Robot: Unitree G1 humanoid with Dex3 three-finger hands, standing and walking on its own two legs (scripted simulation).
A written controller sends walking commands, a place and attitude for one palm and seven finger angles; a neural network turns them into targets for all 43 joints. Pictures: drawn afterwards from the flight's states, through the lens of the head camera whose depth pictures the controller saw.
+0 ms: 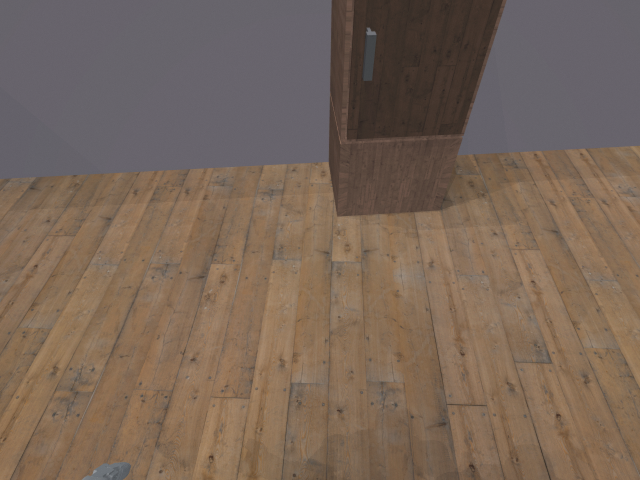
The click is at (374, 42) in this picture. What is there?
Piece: cupboard door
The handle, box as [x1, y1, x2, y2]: [362, 28, 376, 80]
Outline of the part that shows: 366,28 362,77 363,80 371,80 376,35 374,31 371,31 369,28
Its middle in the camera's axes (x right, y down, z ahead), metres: +0.14 -0.56 +1.18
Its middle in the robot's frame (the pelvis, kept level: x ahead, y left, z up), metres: +1.27 -0.09 -0.02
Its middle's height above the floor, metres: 0.75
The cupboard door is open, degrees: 0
